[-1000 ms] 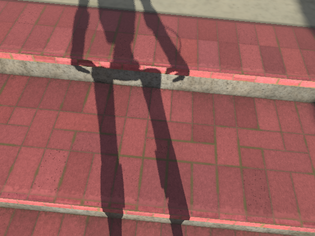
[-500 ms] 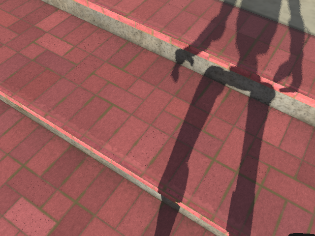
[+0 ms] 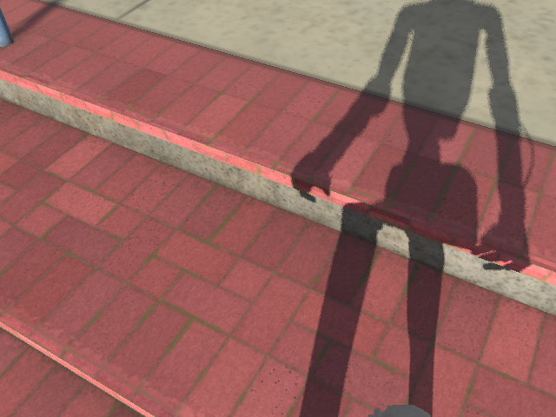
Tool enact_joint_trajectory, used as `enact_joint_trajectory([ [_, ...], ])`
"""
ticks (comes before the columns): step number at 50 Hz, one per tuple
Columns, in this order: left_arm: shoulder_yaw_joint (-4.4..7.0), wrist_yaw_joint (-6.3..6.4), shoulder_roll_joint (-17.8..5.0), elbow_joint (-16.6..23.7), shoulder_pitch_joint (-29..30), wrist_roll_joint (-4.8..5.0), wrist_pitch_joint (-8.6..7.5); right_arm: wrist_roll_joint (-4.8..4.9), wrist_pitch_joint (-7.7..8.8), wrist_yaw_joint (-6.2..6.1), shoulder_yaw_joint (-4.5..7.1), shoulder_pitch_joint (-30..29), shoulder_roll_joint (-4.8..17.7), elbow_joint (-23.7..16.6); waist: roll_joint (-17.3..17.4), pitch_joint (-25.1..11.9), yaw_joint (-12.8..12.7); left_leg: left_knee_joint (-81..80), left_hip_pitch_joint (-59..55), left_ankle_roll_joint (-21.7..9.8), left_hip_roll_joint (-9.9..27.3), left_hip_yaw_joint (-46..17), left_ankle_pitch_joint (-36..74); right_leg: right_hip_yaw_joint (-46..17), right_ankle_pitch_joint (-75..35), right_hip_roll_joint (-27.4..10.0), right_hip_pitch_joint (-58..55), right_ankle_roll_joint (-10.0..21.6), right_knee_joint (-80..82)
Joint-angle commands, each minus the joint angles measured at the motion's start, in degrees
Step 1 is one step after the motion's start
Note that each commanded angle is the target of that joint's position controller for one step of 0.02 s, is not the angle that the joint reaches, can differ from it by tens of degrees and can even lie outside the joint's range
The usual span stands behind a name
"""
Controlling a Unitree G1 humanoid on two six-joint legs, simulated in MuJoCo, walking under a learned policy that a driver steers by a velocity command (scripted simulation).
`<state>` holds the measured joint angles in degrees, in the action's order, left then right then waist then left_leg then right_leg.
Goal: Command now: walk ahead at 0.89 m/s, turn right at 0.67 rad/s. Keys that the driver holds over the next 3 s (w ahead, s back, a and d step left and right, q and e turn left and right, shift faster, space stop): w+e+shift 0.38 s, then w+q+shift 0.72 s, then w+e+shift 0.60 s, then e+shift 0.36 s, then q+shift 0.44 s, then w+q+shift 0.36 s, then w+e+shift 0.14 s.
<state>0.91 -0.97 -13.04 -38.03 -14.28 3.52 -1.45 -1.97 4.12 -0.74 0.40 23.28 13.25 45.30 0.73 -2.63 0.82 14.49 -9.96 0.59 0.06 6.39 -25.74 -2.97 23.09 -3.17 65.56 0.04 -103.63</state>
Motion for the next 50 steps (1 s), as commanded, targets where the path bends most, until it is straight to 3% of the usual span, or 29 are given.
enact_joint_trajectory([
  [1,-3.19,-0.77,1.55,13.51,15.56,0.19,-1.11,0.13,-0.66,-1.49,0.83,0.65,5.69,1.39,2.9,17.1,-0.41,-1.71,-3.18,-6.46,18.77,-0.6,37.91,2.71,11.22,-4.19,29.07,1.67,-8.08],
  [3,-4.76,-2.0,0.39,17.44,17.06,-1.25,-1.97,0.26,-1.16,-2.71,0.77,-4.73,7.71,0.74,-0.52,12.21,-3.31,-6.14,12.27,-4.65,12.45,7.38,53.06,14.27,3.76,-3.38,2.21,3.37,13.7],
  [4,-5.25,-3.19,0.48,18.85,16.88,-1.16,-2.18,1.59,-0.69,-2.77,1.84,-4.22,14.38,0.0,2.66,4.36,-5.0,-8.52,25.37,-8.11,15.05,5.39,84.33,18.37,-2.12,0.85,-28.15,5.51,26.75],
  [6,2.09,-2.61,-12.1,10.16,-7.85,-1.61,-0.66,0.37,-1.52,-2.3,3.41,-0.82,19.64,-0.99,13.11,-13.97,-15.88,18.67,19.32,-11.25,17.16,2.56,135.15,17.9,9.04,15.47,-57.11,9.55,27.34],
  [7,5.31,-2.22,-18.42,6.73,-16.36,-2.1,-0.78,2.93,-0.8,-1.92,2.8,-1.76,16.54,-5.12,-0.22,-18.72,-18.24,44.07,36.54,-5.71,11.06,-2.66,114.04,-6.03,14.98,8.3,-74.62,18.57,39.8],
  [8,6.05,-0.86,-22.83,4.38,-19.54,-3.06,-0.67,4.27,2.39,0.93,1.04,-4.43,11.8,-7.01,-23.01,-25.14,-13.02,67.22,41.5,-3.15,-4.56,-8.88,28.4,-44.88,28.65,-6.26,-80.8,24.31,72.12],
  [9,3.86,0.1,-16.73,3.25,-20.94,-4.45,-1.21,2.46,4.03,3.46,2.04,-7.72,14.1,-5.91,-20.46,-30.21,-12.16,73.4,38.06,-6.48,-4.72,-18.34,21.11,-55.42,35.65,-6.13,-79.1,18.28,82.83],
  [10,4.02,-0.1,-16.25,0.82,-22.73,-4.49,-1.83,1.95,4.21,3.85,1.69,-13.8,10.68,-8.84,-14.66,-20.22,-11.8,78.0,41.13,-6.79,-4.55,-17.95,19.5,-53.53,30.49,-6.45,-70.7,14.62,85.39],
  [12,1.7,-1.29,-6.71,-2.6,-18.47,-4.54,-3.58,1.75,4.55,3.45,-0.36,-21.3,3.53,-13.14,1.85,-0.43,-6.01,83.68,47.87,-7.61,-1.64,-17.37,13.73,-42.18,16.12,-2.11,-50.34,13.27,78.79],
  [14,0.63,-0.57,-1.68,-2.67,-12.65,-5.09,-4.47,0.74,3.61,4.34,-1.6,-20.73,-0.14,-15.41,1.95,4.59,-0.18,86.21,51.62,-8.09,0.01,-16.24,10.58,-31.44,8.45,2.55,-42.45,13.87,78.31],
  [17,-1.35,-0.9,1.48,-5.62,-14.68,-3.04,-4.77,1.06,2.96,4.96,-3.07,-19.41,-2.95,-17.09,1.64,7.66,2.96,97.97,68.41,-8.11,0.08,-11.62,3.68,-25.67,-2.72,2.63,-46.45,15.62,81.96],
  [19,-0.14,-0.52,-2.73,-3.4,-7.33,-0.58,-4.24,-0.78,3.02,3.9,-4.28,-22.87,-1.37,-19.56,7.01,11.17,4.69,67.11,60.05,-5.71,3.49,-7.67,10.56,-16.22,-1.6,7.34,-34.14,13.46,88.91],
  [23,-0.13,1.24,-3.92,-7.15,-13.55,-2.27,-5.58,1.91,4.46,1.14,-2.41,-32.5,1.24,-20.56,-3.71,5.85,-2.67,37.04,34.47,-0.16,0.57,0.7,38.24,-6.94,-19.76,5.23,-36.84,12.88,102.39],
  [26,0.06,1.12,-6.59,-9.44,-18.1,-3.88,-4.85,4.98,3.4,2.34,1.1,-32.82,6.0,-19.9,-12.22,2.22,-2.8,25.15,35.37,-2.64,-4.99,5.35,33.23,-3.49,-58.75,1.05,-62.6,8.41,94.2],
  [30,1.7,2.62,-10.82,-6.81,-7.71,-7.94,-2.3,6.22,-0.25,2.9,4.89,-6.45,11.24,-11.28,-13.74,-5.25,10.08,16.12,24.53,-9.24,-2.74,0.93,30.69,-1.43,-99.37,-6.25,-78.71,3.9,62.81],
  [31,2.48,2.98,-12.78,-3.41,3.73,-8.13,-2.83,5.27,-0.76,2.6,5.18,12.09,11.3,-4.14,-4.31,-7.38,19.66,1.98,9.79,-11.54,1.42,-3.71,45.41,2.02,-83.49,-0.35,-70.09,2.96,38.14],
  [32,-0.69,1.73,-2.83,2.3,18.98,-9.52,-5.71,2.67,-1.29,3.38,3.16,26.83,4.99,5.82,16.81,-2.41,22.42,2.72,-5.9,-11.46,5.06,-10.38,53.87,2.9,-10.26,12.13,-40.29,2.45,5.47],
  [33,-3.74,-0.35,8.9,7.29,8.73,-5.79,-8.35,-2.41,0.66,4.2,0.11,16.24,-0.06,4.39,24.05,-1.38,4.37,17.73,-11.23,-14.19,7.77,-26.8,70.49,-6.51,6.37,12.66,-17.95,3.24,-8.13],
  [34,-3.89,-1.21,5.53,5.24,-0.04,-2.09,-9.16,-3.26,0.67,3.59,1.24,13.2,0.04,1.43,13.92,-10.54,2.61,14.96,-19.12,-23.83,11.66,-37.12,46.73,-9.48,7.95,10.83,-11.13,1.47,-14.19],
  [35,-3.21,-2.45,-0.29,5.45,-4.49,0.07,-9.36,-1.33,0.42,1.81,3.58,9.54,4.79,-0.13,8.31,-11.07,-0.13,2.53,-18.46,-28.08,17.59,-50.68,6.19,-9.86,2.72,8.09,-3.48,2.45,-13.44],
  [36,-3.19,-2.51,-1.83,6.02,0.96,-2.25,-9.08,0.51,0.53,1.65,3.78,6.56,5.02,-1.05,-3.87,-5.78,0.65,-1.4,-8.66,-25.1,16.2,-52.19,-7.45,-7.09,-0.41,5.05,-1.27,3.57,-12.78],
  [38,-5.55,-2.79,5.23,9.13,7.67,-5.28,-8.79,0.6,0.85,2.3,1.17,5.85,2.45,1.23,-10.57,6.95,-3.08,-1.99,13.45,-22.46,11.79,-48.56,-8.0,-3.18,1.13,4.56,5.65,2.6,-21.61],
  [41,-9.25,-2.58,11.02,16.87,15.09,-4.77,-7.1,0.75,-0.54,1.26,-1.31,2.74,-0.15,4.08,0.86,15.13,-6.62,-4.58,36.75,-18.43,7.64,-41.49,-4.65,-0.53,7.37,0.23,16.77,1.37,-41.61],
  [44,-11.43,-0.75,7.9,25.23,26.96,-5.62,-8.22,5.02,-0.9,-0.09,-1.5,0.42,1.99,3.6,-10.05,13.32,-6.69,-15.12,68.14,-15.84,0.1,-30.89,-2.65,9.2,-5.76,-3.23,-18.45,-0.99,7.52],
  [45,-11.12,0.68,9.05,25.06,28.61,-6.52,-8.68,7.21,0.56,-0.3,-1.4,7.97,0.09,4.38,-8.75,4.98,-3.0,-17.42,75.57,-17.15,0.52,-30.43,12.13,13.97,-14.19,-2.01,-46.39,-1.58,13.5],
  [46,-9.06,2.88,6.71,25.48,25.26,-4.9,-8.97,7.35,1.84,0.15,-1.25,11.47,1.98,6.2,-2.92,-5.81,-4.91,-9.75,69.83,-16.55,0.48,-28.31,49.43,15.03,-14.52,0.85,-64.33,-1.94,17.96],
  [48,-2.28,6.18,-4.45,21.23,2.21,-4.78,-7.56,4.59,1.85,0.82,3.78,4.96,16.25,5.21,12.5,-21.75,-18.26,22.28,39.3,-10.89,0.44,-28.87,110.51,2.69,7.95,3.03,-71.7,1.29,37.57],
  [49,2.29,5.47,-14.56,15.54,-15.56,-2.75,-7.5,2.17,2.33,-0.03,5.61,-3.08,19.94,2.91,17.7,-27.32,-26.44,39.26,28.97,-10.31,1.22,-31.22,111.82,-10.64,16.09,0.01,-73.18,4.92,48.19],
  [50,2.89,3.61,-22.23,7.51,-24.75,-1.51,-7.66,-2.92,3.58,0.48,3.07,-10.16,8.71,-2.09,-12.66,-23.75,-21.4,61.74,37.27,-11.09,-5.46,-25.0,38.72,-26.82,-12.0,-10.36,-78.42,9.79,57.38],
])
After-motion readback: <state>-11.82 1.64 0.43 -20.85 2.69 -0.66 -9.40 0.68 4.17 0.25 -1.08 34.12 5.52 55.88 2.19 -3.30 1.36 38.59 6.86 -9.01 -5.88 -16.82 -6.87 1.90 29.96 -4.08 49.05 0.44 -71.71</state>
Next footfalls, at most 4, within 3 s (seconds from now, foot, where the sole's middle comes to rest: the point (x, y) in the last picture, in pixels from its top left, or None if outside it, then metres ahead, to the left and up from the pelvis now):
0.12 right None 0.31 -0.14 -0.59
0.64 left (371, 295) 0.77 -0.19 -0.59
0.98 right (485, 169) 1.02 -0.49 -0.43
1.34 left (343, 93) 1.37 -0.17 -0.43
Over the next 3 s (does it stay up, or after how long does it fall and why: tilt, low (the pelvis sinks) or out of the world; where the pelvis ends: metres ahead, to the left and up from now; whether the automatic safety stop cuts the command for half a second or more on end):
stays up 2.05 -0.46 0.34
